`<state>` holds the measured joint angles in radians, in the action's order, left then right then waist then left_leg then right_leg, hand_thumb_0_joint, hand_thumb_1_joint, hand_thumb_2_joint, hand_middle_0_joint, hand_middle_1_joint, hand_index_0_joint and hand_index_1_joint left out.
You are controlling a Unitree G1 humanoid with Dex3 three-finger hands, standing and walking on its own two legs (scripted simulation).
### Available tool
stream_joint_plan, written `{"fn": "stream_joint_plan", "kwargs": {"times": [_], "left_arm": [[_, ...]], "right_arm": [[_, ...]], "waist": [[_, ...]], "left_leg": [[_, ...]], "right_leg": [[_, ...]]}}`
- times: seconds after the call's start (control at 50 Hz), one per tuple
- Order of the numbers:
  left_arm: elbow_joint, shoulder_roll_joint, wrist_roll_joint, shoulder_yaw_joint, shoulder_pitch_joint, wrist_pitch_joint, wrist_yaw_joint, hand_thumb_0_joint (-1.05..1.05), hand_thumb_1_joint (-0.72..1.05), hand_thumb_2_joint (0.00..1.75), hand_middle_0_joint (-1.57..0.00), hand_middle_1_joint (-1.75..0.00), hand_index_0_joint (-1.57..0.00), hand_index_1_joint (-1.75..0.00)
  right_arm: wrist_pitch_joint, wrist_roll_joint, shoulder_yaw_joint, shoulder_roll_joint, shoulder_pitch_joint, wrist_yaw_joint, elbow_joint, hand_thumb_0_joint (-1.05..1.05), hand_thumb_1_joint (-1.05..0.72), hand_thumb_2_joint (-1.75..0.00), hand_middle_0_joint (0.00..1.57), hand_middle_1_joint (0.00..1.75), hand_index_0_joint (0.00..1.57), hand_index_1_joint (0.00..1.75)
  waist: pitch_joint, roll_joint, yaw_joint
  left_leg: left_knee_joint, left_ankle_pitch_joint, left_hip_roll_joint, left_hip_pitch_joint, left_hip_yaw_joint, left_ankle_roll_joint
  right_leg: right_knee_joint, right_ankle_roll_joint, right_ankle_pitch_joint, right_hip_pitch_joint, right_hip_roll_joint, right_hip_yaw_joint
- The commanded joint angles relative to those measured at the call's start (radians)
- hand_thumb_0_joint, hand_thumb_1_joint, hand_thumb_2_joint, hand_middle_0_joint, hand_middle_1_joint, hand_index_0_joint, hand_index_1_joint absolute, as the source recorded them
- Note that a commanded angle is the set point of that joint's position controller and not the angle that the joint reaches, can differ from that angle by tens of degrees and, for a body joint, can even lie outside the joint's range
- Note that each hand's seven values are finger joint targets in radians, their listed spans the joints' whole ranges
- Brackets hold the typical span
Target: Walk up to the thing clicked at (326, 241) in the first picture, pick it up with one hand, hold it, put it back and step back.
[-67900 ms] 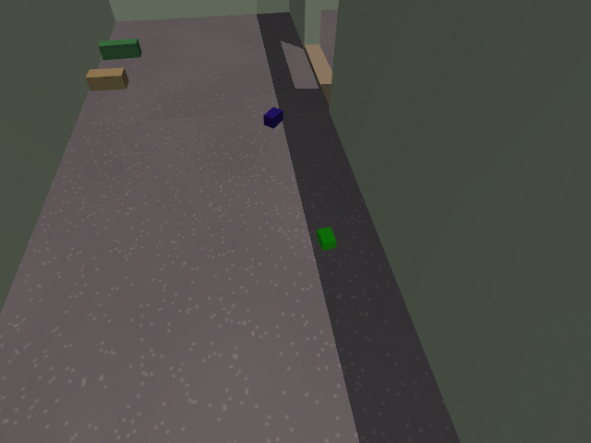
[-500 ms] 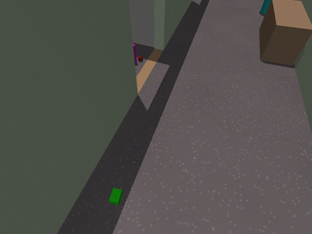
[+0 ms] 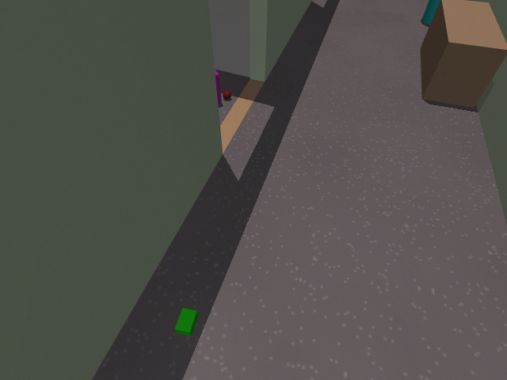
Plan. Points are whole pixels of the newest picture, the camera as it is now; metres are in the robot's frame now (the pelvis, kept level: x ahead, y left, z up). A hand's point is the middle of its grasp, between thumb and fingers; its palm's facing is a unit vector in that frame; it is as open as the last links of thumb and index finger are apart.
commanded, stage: stand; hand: left
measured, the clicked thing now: (187, 321) +0.46 +0.26 -0.76
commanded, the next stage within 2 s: none
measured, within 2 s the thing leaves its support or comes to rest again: neither
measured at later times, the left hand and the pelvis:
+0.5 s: hand out of the picture +0.07 +0.25 -0.15, palm faces -0.02 -0.94 -0.34, open 7.4 cm; pelvis -0.01 +0.00 +0.00, yaw +0 degrees
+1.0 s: hand out of the picture +0.07 +0.24 -0.16, palm faces -0.03 -0.94 -0.34, open 7.4 cm; pelvis +0.00 -0.01 +0.00, yaw -1 degrees
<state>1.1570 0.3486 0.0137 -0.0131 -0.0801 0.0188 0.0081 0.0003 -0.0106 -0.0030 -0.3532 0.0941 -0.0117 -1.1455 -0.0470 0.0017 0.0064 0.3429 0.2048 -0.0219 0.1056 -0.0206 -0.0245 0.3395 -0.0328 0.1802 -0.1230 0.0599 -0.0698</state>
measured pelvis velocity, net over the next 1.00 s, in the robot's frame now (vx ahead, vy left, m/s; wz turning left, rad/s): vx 0.00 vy -0.01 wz -0.01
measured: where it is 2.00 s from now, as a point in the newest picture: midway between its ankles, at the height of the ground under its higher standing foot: outside the picture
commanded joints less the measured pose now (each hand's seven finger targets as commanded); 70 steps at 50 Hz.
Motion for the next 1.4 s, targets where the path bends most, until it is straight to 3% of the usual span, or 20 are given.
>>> {"fn": "stream_joint_plan", "kwargs": {"times": [0.0,0.54,0.78,0.9,1.04,1.24,1.38], "left_arm": [[-0.061,0.223,-0.008,-0.035,0.04,0.018,-0.018,0.0,0.9,0.9,-0.2,-0.3,-0.2,-0.3],[-0.066,0.223,-0.005,-0.028,0.026,0.011,-0.01,0.0,0.9,0.9,-0.2,-0.3,-0.2,-0.3],[-0.073,0.228,-0.007,-0.027,0.015,0.014,-0.012,0.0,0.9,0.9,-0.2,-0.3,-0.2,-0.3],[-0.073,0.227,-0.007,-0.028,0.011,0.011,-0.013,0.0,0.9,0.9,-0.2,-0.3,-0.2,-0.3],[-0.075,0.226,-0.004,-0.029,0.01,0.013,-0.012,0.0,0.9,0.9,-0.2,-0.3,-0.2,-0.3],[-0.074,0.22,-0.007,-0.03,0.013,0.008,-0.01,0.0,0.9,0.9,-0.2,-0.3,-0.2,-0.3],[-0.078,0.224,-0.006,-0.03,0.007,0.012,-0.012,0.0,0.9,0.9,-0.2,-0.3,-0.2,-0.3]], "right_arm": [[0.03,0.003,-0.039,-0.216,-0.045,0.017,0.063,0.0,-0.9,-0.9,0.2,0.3,0.2,0.3],[0.028,0.001,-0.031,-0.215,-0.034,0.014,0.061,0.0,-0.9,-0.9,0.2,0.3,0.2,0.3],[0.025,-0.001,-0.03,-0.212,-0.019,0.014,0.06,0.0,-0.9,-0.9,0.2,0.3,0.2,0.3],[0.024,-0.001,-0.031,-0.215,-0.014,0.015,0.06,0.0,-0.9,-0.9,0.2,0.3,0.2,0.3],[0.026,0.002,-0.028,-0.213,-0.014,0.016,0.065,0.0,-0.9,-0.9,0.2,0.3,0.2,0.3],[0.027,0.002,-0.026,-0.213,-0.012,0.017,0.066,0.0,-0.9,-0.9,0.2,0.3,0.2,0.3],[0.027,0.001,-0.027,-0.213,-0.016,0.019,0.071,0.0,-0.9,-0.9,0.2,0.3,0.2,0.3]], "waist": [[0.114,0.007,-0.004],[0.058,-0.005,-0.008],[0.059,-0.001,-0.007],[0.064,-0.003,-0.005],[0.068,-0.006,-0.005],[0.055,-0.001,-0.003],[0.082,-0.003,-0.004]], "left_leg": [[-0.045,-0.3,-0.114,0.005,-0.071,0.034],[-0.087,-0.102,-0.101,0.034,-0.064,0.033],[-0.073,-0.135,-0.105,0.04,-0.061,0.033],[-0.078,-0.117,-0.105,0.042,-0.063,0.03],[-0.068,-0.148,-0.109,0.025,-0.058,0.035],[-0.082,-0.124,-0.108,0.036,-0.059,0.03],[-0.061,-0.208,-0.113,0.003,-0.054,0.03]], "right_leg": [[-0.024,0.04,-0.225,0.082,0.095,0.083],[-0.073,0.041,-0.06,0.024,0.086,0.096],[-0.066,0.043,-0.104,0.032,0.089,0.103],[-0.069,0.044,-0.073,0.033,0.084,0.098],[-0.063,0.045,-0.126,0.039,0.089,0.102],[-0.064,0.044,-0.087,0.035,0.084,0.099],[-0.048,0.047,-0.189,0.053,0.091,0.099]]}}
